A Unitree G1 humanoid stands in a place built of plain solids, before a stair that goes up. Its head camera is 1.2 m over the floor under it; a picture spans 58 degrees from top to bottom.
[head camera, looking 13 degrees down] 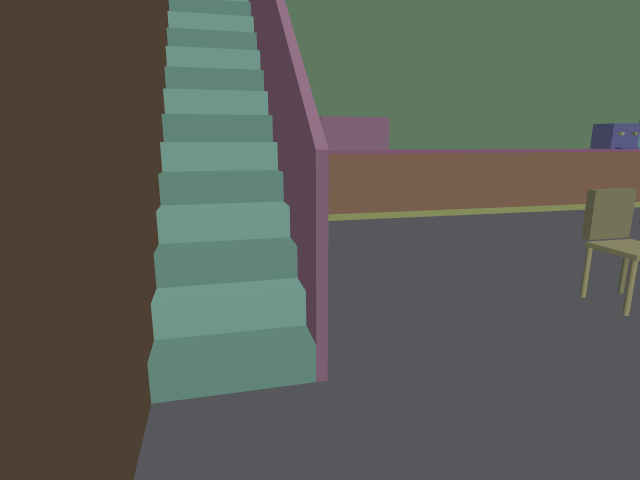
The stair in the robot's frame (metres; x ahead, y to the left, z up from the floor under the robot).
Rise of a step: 0.20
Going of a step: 0.24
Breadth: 0.79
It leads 14 degrees to the left of straight ahead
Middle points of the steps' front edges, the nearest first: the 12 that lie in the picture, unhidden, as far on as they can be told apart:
1.89 0.40 0.21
2.12 0.46 0.40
2.36 0.52 0.60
2.59 0.57 0.80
2.83 0.63 0.99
3.06 0.69 1.19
3.30 0.74 1.38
3.53 0.80 1.58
3.76 0.86 1.78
4.00 0.91 1.97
4.23 0.97 2.17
4.47 1.03 2.36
